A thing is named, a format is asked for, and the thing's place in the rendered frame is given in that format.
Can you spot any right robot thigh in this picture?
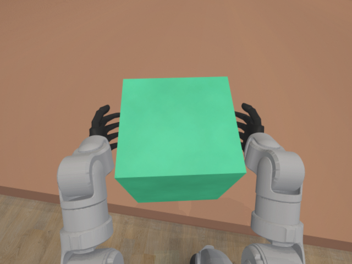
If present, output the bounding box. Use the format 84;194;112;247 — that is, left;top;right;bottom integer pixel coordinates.
195;249;232;264

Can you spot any robot right upper arm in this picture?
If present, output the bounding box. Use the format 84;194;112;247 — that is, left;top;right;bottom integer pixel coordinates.
241;243;303;264

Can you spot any robot left hand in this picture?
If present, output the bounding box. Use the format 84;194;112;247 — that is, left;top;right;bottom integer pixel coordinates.
89;105;120;150

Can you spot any robot left forearm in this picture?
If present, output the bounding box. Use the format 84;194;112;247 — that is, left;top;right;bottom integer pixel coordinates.
57;135;114;264

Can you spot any right robot shin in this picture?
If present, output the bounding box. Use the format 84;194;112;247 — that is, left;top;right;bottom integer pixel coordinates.
201;245;214;251

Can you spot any carton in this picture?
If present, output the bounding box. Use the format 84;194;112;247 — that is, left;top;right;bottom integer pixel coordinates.
114;76;246;203

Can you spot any robot right forearm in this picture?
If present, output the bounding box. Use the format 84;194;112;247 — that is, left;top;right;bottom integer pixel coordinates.
244;133;306;264

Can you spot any robot right hand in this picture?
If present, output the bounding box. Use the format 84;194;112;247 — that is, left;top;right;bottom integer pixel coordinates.
235;103;264;152

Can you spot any robot left upper arm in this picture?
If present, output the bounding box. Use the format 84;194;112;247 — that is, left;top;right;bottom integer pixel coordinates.
66;248;124;264

